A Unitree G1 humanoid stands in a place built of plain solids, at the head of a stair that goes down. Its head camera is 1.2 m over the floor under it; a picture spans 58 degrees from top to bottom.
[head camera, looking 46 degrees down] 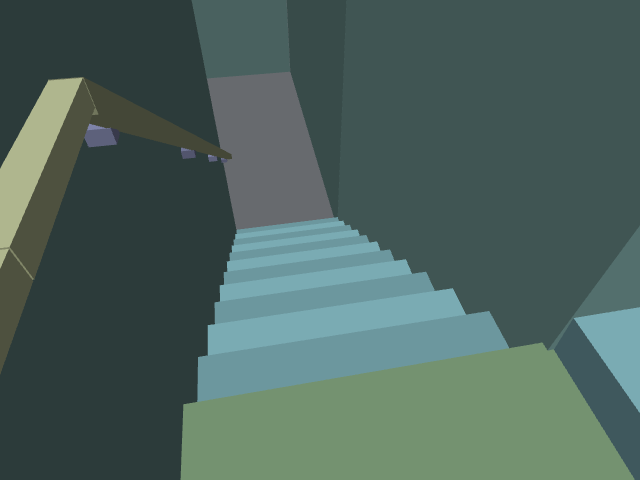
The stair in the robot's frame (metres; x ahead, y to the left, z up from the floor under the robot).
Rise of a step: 0.18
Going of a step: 0.26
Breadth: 1.10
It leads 10 degrees to the left of straight ahead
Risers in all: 12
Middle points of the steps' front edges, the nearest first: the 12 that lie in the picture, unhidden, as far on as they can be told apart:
0.61 -0.16 0.00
0.86 -0.11 -0.19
1.11 -0.06 -0.37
1.37 -0.02 -0.56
1.62 0.03 -0.74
1.87 0.07 -0.93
2.12 0.12 -1.11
2.37 0.16 -1.30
2.62 0.21 -1.48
2.87 0.26 -1.67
3.12 0.30 -1.85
3.37 0.35 -2.03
